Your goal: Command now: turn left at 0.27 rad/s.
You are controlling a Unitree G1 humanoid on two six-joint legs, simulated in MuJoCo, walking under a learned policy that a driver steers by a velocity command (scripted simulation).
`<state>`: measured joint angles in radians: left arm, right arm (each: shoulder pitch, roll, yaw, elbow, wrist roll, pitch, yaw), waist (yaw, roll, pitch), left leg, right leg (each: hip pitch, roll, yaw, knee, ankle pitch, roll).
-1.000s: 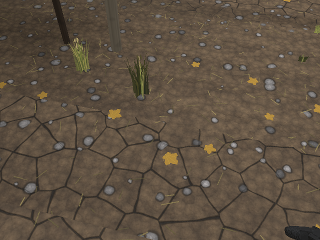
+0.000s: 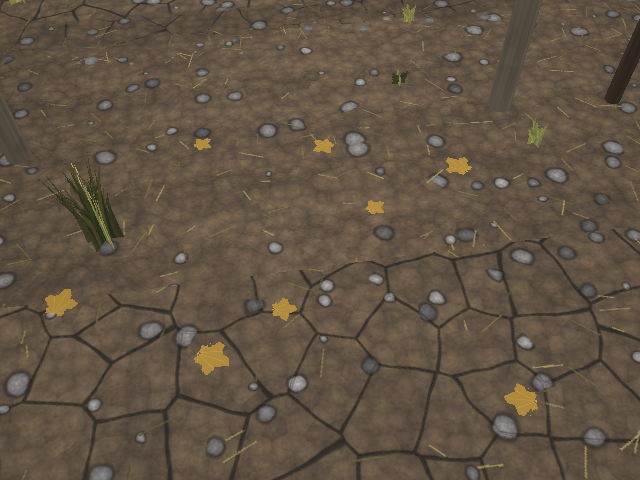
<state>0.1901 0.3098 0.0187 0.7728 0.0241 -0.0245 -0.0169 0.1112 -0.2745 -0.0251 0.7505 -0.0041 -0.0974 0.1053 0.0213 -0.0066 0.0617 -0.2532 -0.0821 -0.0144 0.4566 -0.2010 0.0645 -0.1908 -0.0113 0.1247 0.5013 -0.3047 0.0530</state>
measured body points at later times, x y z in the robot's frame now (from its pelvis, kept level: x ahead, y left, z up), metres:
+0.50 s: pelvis +0.01 -0.06 +0.02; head +0.05 -0.05 +0.46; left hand +0.05 +0.25 -0.08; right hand +0.24 -0.29 -0.09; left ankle -0.02 +0.08 -0.67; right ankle +0.05 -0.15 -0.74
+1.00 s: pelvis +0.06 +0.03 +0.01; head +0.08 +0.04 +0.46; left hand +0.05 +0.30 -0.11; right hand +0.21 -0.20 -0.11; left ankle +0.00 +0.08 -0.74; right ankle +0.12 -0.12 -0.67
